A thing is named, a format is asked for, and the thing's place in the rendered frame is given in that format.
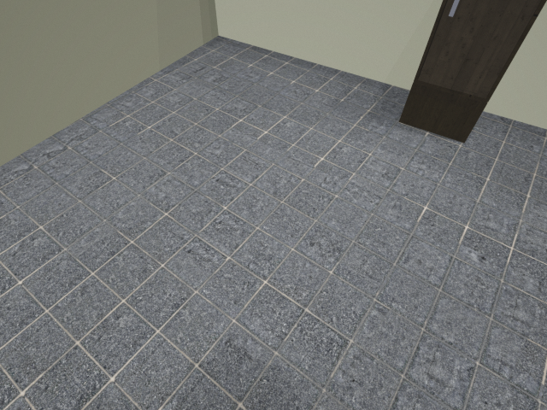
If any cupboard door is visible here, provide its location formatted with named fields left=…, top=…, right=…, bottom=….
left=418, top=0, right=541, bottom=98

